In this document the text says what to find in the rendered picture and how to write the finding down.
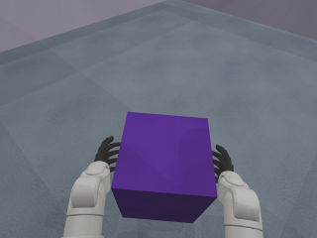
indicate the robot right hand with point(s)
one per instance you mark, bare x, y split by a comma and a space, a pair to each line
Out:
225, 164

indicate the carton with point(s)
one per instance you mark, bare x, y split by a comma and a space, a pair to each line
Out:
164, 169

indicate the left robot forearm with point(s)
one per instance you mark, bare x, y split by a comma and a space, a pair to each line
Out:
86, 204

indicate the robot left hand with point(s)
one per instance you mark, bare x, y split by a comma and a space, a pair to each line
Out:
103, 154

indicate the right robot forearm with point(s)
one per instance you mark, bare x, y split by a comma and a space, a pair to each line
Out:
241, 207

